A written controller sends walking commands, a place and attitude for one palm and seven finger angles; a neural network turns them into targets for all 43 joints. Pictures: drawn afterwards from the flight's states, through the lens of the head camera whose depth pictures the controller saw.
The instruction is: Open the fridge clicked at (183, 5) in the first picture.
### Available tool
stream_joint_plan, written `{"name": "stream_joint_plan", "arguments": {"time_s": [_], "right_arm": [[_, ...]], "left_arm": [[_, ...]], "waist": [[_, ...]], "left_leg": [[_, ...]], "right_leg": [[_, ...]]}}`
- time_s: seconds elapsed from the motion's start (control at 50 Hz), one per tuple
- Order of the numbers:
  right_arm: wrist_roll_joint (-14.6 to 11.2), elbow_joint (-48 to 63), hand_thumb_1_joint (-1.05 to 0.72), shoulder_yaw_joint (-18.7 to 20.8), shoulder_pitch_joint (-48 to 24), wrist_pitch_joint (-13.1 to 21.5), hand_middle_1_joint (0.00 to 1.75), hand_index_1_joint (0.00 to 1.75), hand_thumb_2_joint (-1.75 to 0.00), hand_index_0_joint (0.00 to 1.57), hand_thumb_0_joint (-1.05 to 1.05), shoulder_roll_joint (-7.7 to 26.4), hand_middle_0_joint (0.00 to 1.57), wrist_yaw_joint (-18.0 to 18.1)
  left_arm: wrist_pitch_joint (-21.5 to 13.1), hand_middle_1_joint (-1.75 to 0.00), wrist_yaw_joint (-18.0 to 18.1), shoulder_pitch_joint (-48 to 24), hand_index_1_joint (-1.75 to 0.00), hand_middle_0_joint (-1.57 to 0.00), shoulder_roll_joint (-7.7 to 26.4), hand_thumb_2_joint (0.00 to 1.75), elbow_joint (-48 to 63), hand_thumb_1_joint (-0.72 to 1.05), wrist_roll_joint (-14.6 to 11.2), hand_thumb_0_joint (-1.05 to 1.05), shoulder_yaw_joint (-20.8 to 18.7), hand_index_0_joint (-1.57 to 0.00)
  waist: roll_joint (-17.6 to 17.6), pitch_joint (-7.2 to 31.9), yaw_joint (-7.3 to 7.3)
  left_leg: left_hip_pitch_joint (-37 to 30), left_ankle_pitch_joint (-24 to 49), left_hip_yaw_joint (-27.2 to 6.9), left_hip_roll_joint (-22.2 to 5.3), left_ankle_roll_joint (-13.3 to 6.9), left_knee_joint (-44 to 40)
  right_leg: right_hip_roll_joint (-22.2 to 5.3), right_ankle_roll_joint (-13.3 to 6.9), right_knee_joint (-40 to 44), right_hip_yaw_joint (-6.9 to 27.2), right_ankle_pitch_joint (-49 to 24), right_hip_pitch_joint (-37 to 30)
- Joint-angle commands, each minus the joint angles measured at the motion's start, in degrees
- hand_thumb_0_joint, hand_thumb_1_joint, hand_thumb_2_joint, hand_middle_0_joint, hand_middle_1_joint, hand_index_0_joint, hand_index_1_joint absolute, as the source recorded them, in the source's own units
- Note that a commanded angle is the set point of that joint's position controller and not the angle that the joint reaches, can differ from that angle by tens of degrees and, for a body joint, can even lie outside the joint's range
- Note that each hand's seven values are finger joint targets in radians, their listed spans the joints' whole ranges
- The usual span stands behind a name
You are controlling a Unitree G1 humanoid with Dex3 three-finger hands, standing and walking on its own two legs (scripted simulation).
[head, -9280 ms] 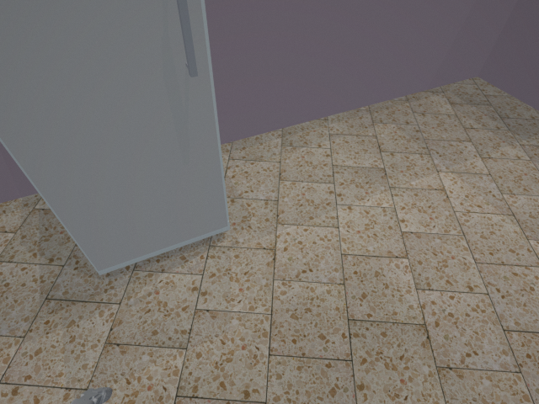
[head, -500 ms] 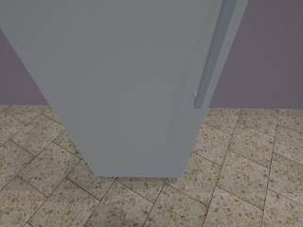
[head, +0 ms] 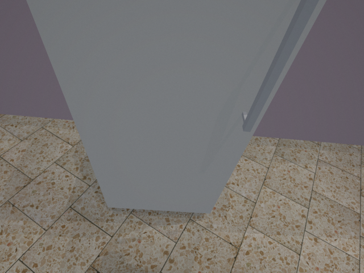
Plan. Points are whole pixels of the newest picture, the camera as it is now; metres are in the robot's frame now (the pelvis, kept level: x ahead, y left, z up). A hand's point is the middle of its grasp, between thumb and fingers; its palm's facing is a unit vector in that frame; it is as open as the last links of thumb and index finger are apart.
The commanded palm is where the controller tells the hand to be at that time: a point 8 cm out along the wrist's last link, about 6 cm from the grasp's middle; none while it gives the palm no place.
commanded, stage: come to a stop and stand still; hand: right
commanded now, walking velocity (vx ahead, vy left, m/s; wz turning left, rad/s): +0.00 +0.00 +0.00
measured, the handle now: (268, 73) +0.48 -0.14 +0.22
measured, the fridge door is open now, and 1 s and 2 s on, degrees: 0 0 0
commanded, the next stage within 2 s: look again from close up in 0.40 s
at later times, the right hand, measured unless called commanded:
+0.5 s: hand out of the picture +0.01 -0.17 -0.17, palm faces +0.03 +0.97 -0.24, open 7.3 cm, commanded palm none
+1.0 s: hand out of the picture +0.00 -0.17 -0.17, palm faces +0.04 +0.97 -0.22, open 7.3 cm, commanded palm none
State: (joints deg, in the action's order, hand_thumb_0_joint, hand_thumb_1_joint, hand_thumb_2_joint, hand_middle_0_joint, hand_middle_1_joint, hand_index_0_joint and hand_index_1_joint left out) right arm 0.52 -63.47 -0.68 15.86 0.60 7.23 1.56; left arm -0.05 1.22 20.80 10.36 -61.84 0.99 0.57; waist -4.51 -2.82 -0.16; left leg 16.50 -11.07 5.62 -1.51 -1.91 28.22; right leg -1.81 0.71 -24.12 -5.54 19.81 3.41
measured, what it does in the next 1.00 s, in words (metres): stands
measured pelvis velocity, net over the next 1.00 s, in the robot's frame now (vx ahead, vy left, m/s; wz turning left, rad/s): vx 0.00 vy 0.00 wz -0.01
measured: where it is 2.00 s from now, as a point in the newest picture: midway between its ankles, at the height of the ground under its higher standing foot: outside the picture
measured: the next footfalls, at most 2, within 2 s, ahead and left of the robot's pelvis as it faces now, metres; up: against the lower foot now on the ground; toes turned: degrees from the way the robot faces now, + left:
none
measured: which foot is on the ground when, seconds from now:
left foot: down 0.00-1.00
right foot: down 0.00-1.00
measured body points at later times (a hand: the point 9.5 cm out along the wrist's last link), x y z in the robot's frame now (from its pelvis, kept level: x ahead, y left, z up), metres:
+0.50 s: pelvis +0.00 +0.01 +0.00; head +0.02 +0.03 +0.45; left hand -0.03 +0.21 -0.17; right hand +0.01 -0.22 -0.15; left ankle +0.05 +0.10 -0.74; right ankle -0.08 -0.12 -0.74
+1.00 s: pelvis +0.00 +0.00 +0.00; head +0.02 +0.02 +0.45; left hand -0.03 +0.21 -0.17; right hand +0.00 -0.23 -0.15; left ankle +0.05 +0.10 -0.74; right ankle -0.08 -0.12 -0.74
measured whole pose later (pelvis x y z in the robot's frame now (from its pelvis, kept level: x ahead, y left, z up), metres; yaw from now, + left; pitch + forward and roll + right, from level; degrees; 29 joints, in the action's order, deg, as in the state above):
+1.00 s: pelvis +0.00 +0.00 +0.00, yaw -1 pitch -1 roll -1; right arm 0.8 -65.3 0.1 14.1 0.8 8.1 2.0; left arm -0.9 1.9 18.9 7.7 -64.9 0.8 0.5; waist -1.6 -3.8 0.5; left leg 15.7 -11.0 6.1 -1.8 -1.8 27.9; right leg -1.6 0.8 -23.4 -5.0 19.4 2.7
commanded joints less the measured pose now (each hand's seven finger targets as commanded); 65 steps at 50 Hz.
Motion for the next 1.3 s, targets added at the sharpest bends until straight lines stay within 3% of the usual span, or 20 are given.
{"name": "stream_joint_plan", "arguments": {"time_s": [0.0, 0.1, 0.28, 0.76, 0.78, 0.88, 1.14, 1.24, 1.26, 1.28], "right_arm": [[-0.3, 1.8, -0.9, 1.6, 1.5, 1.3, 0.3, 0.3, -0.9, 0.2, 0.0, 7.7, 0.2, 0.4], [-0.3, 0.5, -0.9, 1.6, 1.5, 1.4, 0.3, 0.3, -0.9, 0.2, 0.0, 7.3, 0.2, 0.6], [-0.2, -0.2, -0.9, 1.6, 1.0, 1.1, 0.3, 0.3, -0.9, 0.2, 0.0, 6.9, 0.2, 0.7], [0.0, 0.3, -0.9, 1.8, 1.2, 1.1, 0.3, 0.3, -0.9, 0.2, 0.0, 7.2, 0.2, 0.5], [0.0, 0.3, -0.9, 1.9, 1.1, 1.1, 0.3, 0.3, -0.9, 0.2, 0.0, 7.3, 0.2, 0.5], [0.0, 0.3, -0.9, 1.9, 1.0, 0.8, 0.3, 0.3, -0.9, 0.2, 0.0, 7.2, 0.2, 0.5], [0.0, 0.3, -0.9, 1.9, 1.2, 0.9, 0.3, 0.3, -0.9, 0.2, 0.0, 6.9, 0.2, 0.6], [0.1, 0.4, -0.9, 1.9, 0.8, 0.8, 0.3, 0.3, -0.9, 0.2, 0.0, 7.0, 0.2, 0.6], [0.1, -2.4, -0.9, 2.0, 9.0, 1.4, 0.3, 0.3, -0.9, 0.2, 0.0, 8.6, 0.2, 2.8], [-11.5, 84.4, -0.88, 7.5, -38.8, 14.3, 0.32, 0.32, -0.89, 0.2, 0.0, 21.1, 0.2, 1.4]], "left_arm": [[-1.3, -0.3, 0.4, 5.5, -0.3, -0.2, 2.1, 0.9, -0.2, 0.9, -0.1, 0.0, -0.2, -0.2], [-1.5, -0.3, 0.6, 6.6, -0.3, -0.2, 1.0, 0.9, -2.3, 0.9, -0.2, 0.0, -0.1, -0.2], [-1.2, -0.3, 0.8, 6.9, -0.3, -0.2, 0.4, 0.9, -3.3, 0.9, -0.1, 0.0, -0.3, -0.2], [-1.5, -0.3, 1.0, 3.8, -0.3, -0.2, 1.5, 0.9, -2.3, 0.9, -0.2, 0.0, -0.7, -0.2], [-1.4, -0.3, 1.0, 3.7, -0.3, -0.2, 1.5, 0.9, -2.3, 0.9, -0.2, 0.0, -0.7, -0.2], [-1.4, -0.3, 1.0, 3.9, -0.3, -0.2, 1.3, 0.9, -2.6, 0.9, -0.1, 0.0, -0.7, -0.2], [-1.7, -0.3, 1.2, 4.2, -0.3, -0.2, 1.4, 0.9, -3.0, 0.9, -0.2, 0.0, -0.9, -0.2], [-1.5, -0.3, 1.2, 4.0, -0.3, -0.2, 1.3, 0.9, -3.1, 0.9, -0.1, 0.0, -0.9, -0.2], [-2.3, -0.3, 0.6, -3.8, -0.3, -0.2, 4.6, 0.9, 1.2, 0.9, -0.8, 0.0, -2.0, -0.2], [-12.3, -0.3, 3.4, -6.2, -0.3, -0.2, 14.9, 0.9, 22.7, 0.9, -3.9, 0.0, -2.1, -0.2]], "waist": [[6.4, -1.0, -0.33], [5.0, -0.7, -0.05], [5.1, -2.1, -0.12], [4.1, -1.3, 0.12], [5.2, -1.9, 0.08], [4.3, -3.0, 0.27], [4.2, -1.3, 0.41], [4.8, -2.4, 0.37], [9.3, 2.0, 3.5], [-2.4, 28.7, -3.42]], "left_leg": [[-6.8, 0.9, -8.8, -6.5, -2.2, -6.8], [-8.3, 6.3, -7.7, -6.9, -2.3, -5.3], [-6.3, 2.5, -8.4, -6.7, -2.1, -6.3], [-7.6, 8.0, -7.7, -6.3, -1.6, -4.9], [-7.3, 7.4, -7.6, -6.3, -1.5, -5.0], [-6.8, 4.5, -7.5, -6.1, -1.5, -5.4], [-8.6, 11.2, -6.5, -6.2, -1.4, -3.2], [-7.8, 8.9, -6.8, -6.2, -1.4, -3.8], [-10.6, 36.8, -8.5, -8.3, 0.0, 0.7], [-16.3, 21.9, -9.5, -3.7, 0.0, 0.9]], "right_leg": [[-3.6, -2.4, 5.5, 4.1, -4.0, 8.5], [-4.0, -2.0, 5.6, 4.1, -6.3, 8.9], [-3.9, -2.0, 5.3, 3.8, -4.8, 9.0], [-4.4, -2.1, 6.0, 4.0, -7.8, 7.7], [-4.4, -2.1, 6.1, 4.1, -7.3, 8.1], [-4.3, -2.2, 6.4, 4.1, -6.3, 8.9], [-4.6, -2.3, 6.1, 4.2, -10.6, 7.9], [-4.5, -2.3, 6.2, 4.3, -8.6, 8.5], [-5.7, -1.0, -6.5, 1.3, -14.5, 10.1], [1.8, -2.0, 1.5, 4.7, -18.0, 3.2]]}}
